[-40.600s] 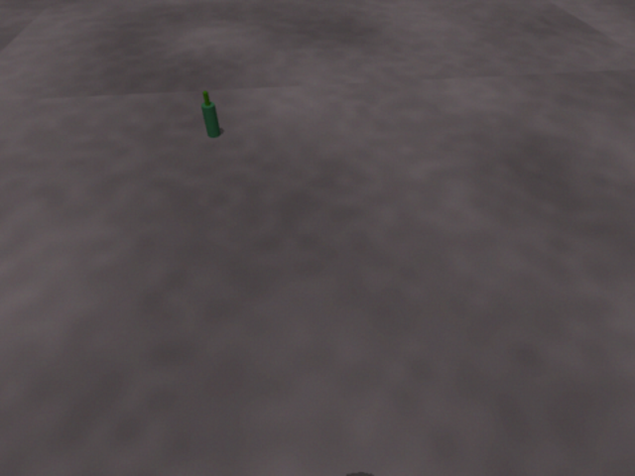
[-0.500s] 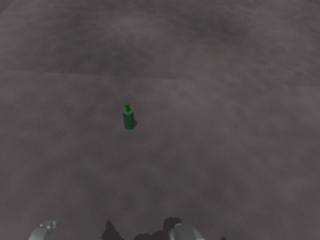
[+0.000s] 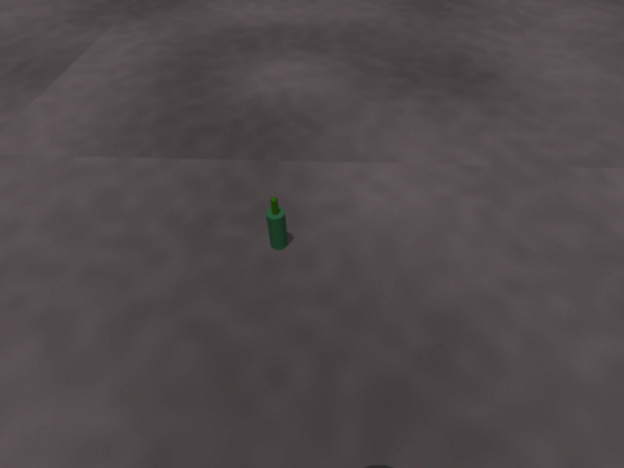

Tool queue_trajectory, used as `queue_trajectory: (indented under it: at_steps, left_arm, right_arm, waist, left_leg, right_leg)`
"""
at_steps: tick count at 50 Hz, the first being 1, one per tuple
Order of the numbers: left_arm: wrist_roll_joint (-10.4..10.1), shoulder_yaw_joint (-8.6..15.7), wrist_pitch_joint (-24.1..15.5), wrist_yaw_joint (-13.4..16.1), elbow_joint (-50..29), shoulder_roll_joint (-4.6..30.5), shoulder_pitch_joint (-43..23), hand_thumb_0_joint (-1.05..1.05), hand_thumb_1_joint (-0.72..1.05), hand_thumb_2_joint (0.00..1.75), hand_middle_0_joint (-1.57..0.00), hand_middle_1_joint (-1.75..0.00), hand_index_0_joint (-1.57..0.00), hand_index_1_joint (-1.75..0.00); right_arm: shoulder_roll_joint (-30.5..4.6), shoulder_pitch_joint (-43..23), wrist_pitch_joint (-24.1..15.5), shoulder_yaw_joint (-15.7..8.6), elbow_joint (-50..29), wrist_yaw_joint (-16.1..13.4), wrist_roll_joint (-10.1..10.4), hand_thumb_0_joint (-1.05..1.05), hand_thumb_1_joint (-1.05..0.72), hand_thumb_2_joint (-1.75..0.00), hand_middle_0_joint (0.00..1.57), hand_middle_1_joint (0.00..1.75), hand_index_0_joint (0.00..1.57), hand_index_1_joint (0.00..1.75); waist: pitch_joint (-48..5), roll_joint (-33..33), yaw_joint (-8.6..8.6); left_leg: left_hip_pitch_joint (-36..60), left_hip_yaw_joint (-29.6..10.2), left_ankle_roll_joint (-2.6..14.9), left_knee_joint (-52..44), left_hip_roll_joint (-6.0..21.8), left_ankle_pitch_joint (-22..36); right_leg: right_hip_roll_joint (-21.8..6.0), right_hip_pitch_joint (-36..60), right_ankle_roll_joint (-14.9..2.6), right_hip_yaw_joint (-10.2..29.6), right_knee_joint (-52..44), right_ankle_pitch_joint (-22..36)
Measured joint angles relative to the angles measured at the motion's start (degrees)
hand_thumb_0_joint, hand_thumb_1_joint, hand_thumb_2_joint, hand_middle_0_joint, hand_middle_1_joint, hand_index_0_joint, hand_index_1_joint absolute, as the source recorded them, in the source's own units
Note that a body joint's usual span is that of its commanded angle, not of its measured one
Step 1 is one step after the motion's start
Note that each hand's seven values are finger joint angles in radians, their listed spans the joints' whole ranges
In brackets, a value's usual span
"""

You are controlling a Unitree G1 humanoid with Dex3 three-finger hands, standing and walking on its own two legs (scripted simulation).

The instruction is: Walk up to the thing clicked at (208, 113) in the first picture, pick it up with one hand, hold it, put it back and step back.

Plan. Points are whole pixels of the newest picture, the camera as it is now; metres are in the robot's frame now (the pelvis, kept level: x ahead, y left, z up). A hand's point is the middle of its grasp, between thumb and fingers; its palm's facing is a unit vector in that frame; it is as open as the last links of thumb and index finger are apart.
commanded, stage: step back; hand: left
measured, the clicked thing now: (276, 222) +1.10 +0.20 -0.62
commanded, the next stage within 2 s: stand in 0.86 s
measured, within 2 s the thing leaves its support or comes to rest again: neither
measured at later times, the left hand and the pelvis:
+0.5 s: hand out of the picture +0.12 +0.24 -0.13, palm faces +0.00 -0.93 -0.37, open 7.4 cm; pelvis +0.03 -0.02 +0.01, yaw +0 degrees
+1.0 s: hand out of the picture +0.16 +0.26 -0.13, palm faces -0.03 -0.94 -0.34, open 7.4 cm; pelvis +0.06 +0.00 +0.02, yaw -1 degrees
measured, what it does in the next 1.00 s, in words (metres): steps on the spot: right foot, then left foot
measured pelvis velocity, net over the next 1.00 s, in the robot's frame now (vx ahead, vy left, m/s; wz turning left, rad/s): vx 0.06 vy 0.00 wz -0.01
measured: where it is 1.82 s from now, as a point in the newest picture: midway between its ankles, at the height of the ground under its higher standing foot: outside the picture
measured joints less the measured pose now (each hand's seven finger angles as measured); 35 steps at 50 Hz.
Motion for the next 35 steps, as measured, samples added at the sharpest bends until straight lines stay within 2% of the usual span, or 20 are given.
queue_trajectory:
  at_steps: [1,2,3,6,10,14,17,19,22,25,28,30,31,32,35]
  left_arm:
    - [-0.1,0.1,0.2,0.1,0.1,0.7,-0.5,0.01,0.9,0.9,-0.21,-0.3,-0.21,-0.3]
    - [-0.3,0.2,0.4,0.2,0.2,1.3,-0.5,0.01,0.9,0.9,-0.21,-0.3,-0.21,-0.3]
    - [-0.7,0.1,0.6,0.3,0.6,1.5,0.0,0.01,0.9,0.9,-0.21,-0.3,-0.21,-0.3]
    - [-1.1,-0.3,1.0,0.0,2.7,1.3,0.5,0.01,0.9,0.9,-0.21,-0.3,-0.21,-0.3]
    - [-1.5,-0.2,0.0,-0.6,3.1,1.8,0.3,0.01,0.9,0.9,-0.21,-0.3,-0.21,-0.3]
    - [-1.5,0.0,-0.6,-0.8,3.5,1.6,-0.3,0.01,0.91,0.9,-0.21,-0.3,-0.21,-0.3]
    - [-1.3,0.0,-1.5,-0.3,4.3,0.4,-1.1,0.01,0.91,0.9,-0.21,-0.3,-0.21,-0.3]
    - [-0.8,-0.2,-2.1,0.0,4.3,-0.7,-1.5,0.01,0.91,0.9,-0.21,-0.3,-0.21,-0.3]
    - [-0.8,-0.7,-2.4,0.0,4.0,-1.9,-1.9,0.01,0.9,0.9,-0.21,-0.3,-0.21,-0.3]
    - [-1.0,-1.2,-2.8,0.0,3.9,-2.9,-2.5,0.01,0.9,0.9,-0.21,-0.3,-0.21,-0.3]
    - [-1.1,-1.5,-2.4,-0.1,4.1,-2.8,-3.3,0.01,0.9,0.9,-0.21,-0.3,-0.21,-0.3]
    - [-1.4,-1.7,-2.0,0.0,4.2,-2.4,-3.9,0.01,0.9,0.9,-0.21,-0.3,-0.21,-0.3]
    - [-1.6,-1.7,-1.7,0.1,4.2,-2.1,-4.2,0.01,0.9,0.9,-0.21,-0.3,-0.21,-0.3]
    - [-1.8,-1.7,-1.3,0.3,4.3,-1.7,-4.7,0.01,0.9,0.9,-0.21,-0.3,-0.21,-0.3]
    - [-2.7,-1.7,-0.3,0.7,4.7,-0.8,-5.3,0.01,0.9,0.9,-0.21,-0.3,-0.21,-0.3]
  right_arm:
    - [0.9,-0.2,-0.4,-0.1,0.9,0.1,-0.1,0.0,-0.9,-0.9,0.2,0.3,0.2,0.3]
    - [1.9,-0.2,-0.8,-0.1,1.3,0.2,-0.4,0.0,-0.9,-0.9,0.2,0.3,0.2,0.3]
    - [2.4,0.2,-1.3,0.0,1.2,0.4,-0.6,0.0,-0.9,-0.9,0.2,0.3,0.2,0.3]
    - [2.8,1.5,-2.5,0.1,0.7,0.8,-0.6,0.0,-0.9,-0.9,0.21,0.3,0.21,0.3]
    - [3.1,2.2,-3.3,0.2,0.5,0.7,-0.6,0.0,-0.9,-0.9,0.21,0.3,0.21,0.3]
    - [2.3,2.0,-2.8,0.1,0.3,0.6,-0.5,0.0,-0.9,-0.9,0.21,0.3,0.21,0.3]
    - [1.0,1.2,-1.7,0.1,0.3,0.2,0.2,0.0,-0.9,-0.9,0.21,0.3,0.21,0.3]
    - [0.9,0.9,-1.1,0.2,0.7,-0.4,0.4,0.0,-0.9,-0.9,0.21,0.3,0.21,0.3]
    - [1.1,0.2,-1.1,0.4,1.2,-0.6,0.5,0.0,-0.9,-0.9,0.2,0.3,0.2,0.3]
    - [0.7,-0.7,-1.7,0.5,1.4,-0.5,0.6,0.0,-0.9,-0.9,0.2,0.3,0.2,0.3]
    - [0.6,-1.8,-1.9,0.5,1.7,-0.5,0.6,0.0,-0.9,-0.9,0.2,0.3,0.2,0.3]
    - [0.8,-2.4,-2.2,0.6,2.1,-0.6,0.6,0.0,-0.9,-0.9,0.2,0.3,0.2,0.3]
    - [1.0,-2.8,-2.4,0.6,2.4,-0.7,0.5,0.0,-0.9,-0.9,0.2,0.3,0.2,0.3]
    - [1.6,-3.5,-2.5,0.6,2.8,-0.9,0.4,0.0,-0.9,-0.9,0.2,0.3,0.2,0.3]
    - [2.9,-4.8,-2.6,1.1,3.4,-1.1,0.4,0.0,-0.9,-0.9,0.2,0.3,0.2,0.3]
  waist:
    - [0.9,-1.9,0.29]
    - [1.4,-3.8,0.75]
    - [1.0,-4.4,0.69]
    - [-0.5,-3.4,-1.27]
    - [-0.4,-3.6,-1.91]
    - [-0.4,-3.2,-2.33]
    - [0.0,-0.8,-2.31]
    - [-0.3,0.5,-2.1]
    - [-0.4,-0.1,-0.86]
    - [0.1,0.4,-0.31]
    - [0.6,0.2,-0.02]
    - [0.9,-0.1,-0.2]
    - [1.2,-0.5,-0.3]
    - [1.8,-1.7,-0.2]
    - [1.7,-3.3,0.14]
  left_leg:
    - [1.4,0.9,0.63,-2.6,-1.1,4.4]
    - [2.7,2.2,1.16,-4.3,-2.2,6.1]
    - [3.0,2.8,1.57,-5.0,-2.4,6.6]
    - [3.7,1.8,3.02,-6.9,-1.1,7.0]
    - [5.6,1.6,1.93,-10.0,0.1,8.7]
    - [5.5,1.5,0.99,-8.5,0.9,7.2]
    - [4.1,0.7,0.24,-3.0,2.9,3.4]
    - [1.8,-2.0,0.76,2.6,2.1,-0.6]
    - [-1.6,-1.5,0.92,9.2,0.3,-4.1]
    - [-3.6,-1.7,0.89,9.2,0.6,-2.7]
    - [-3.2,-0.5,0.59,3.8,2.0,-0.2]
    - [-1.5,0.8,0.47,-2.1,2.7,3.7]
    - [-0.4,1.2,0.1,-5.0,2.6,8.6]
    - [0.2,1.8,-0.31,-5.7,1.9,10.4]
    - [0.4,3.0,-0.24,-5.2,1.5,9.0]
  right_leg:
    - [-1.2,0.0,0.1,0.8,0.9,-0.3]
    - [-2.1,-0.3,-0.67,2.4,2.0,-1.2]
    - [-1.8,-1.1,-1.0,3.1,3.8,-3.3]
    - [0.8,-3.8,-1.36,2.4,10.3,-6.9]
    - [0.8,-4.9,-1.24,1.4,8.5,-4.4]
    - [0.9,-2.3,-1.1,0.7,-0.5,-1.3]
    - [2.9,0.7,-1.21,-0.9,-6.1,7.3]
    - [3.5,0.9,-1.53,-2.0,-5.4,6.1]
    - [2.4,1.6,-2.11,-1.8,-5.5,5.0]
    - [1.7,2.6,-1.6,-2.0,-6.7,5.0]
    - [1.0,2.7,-1.08,-2.1,-6.1,4.1]
    - [0.5,2.3,-0.59,-2.4,-4.6,2.9]
    - [0.1,2.1,-0.26,-2.4,-3.4,2.1]
    - [-0.7,1.9,0.11,-1.8,-2.2,1.3]
    - [-1.1,1.6,0.14,-0.3,-1.6,1.0]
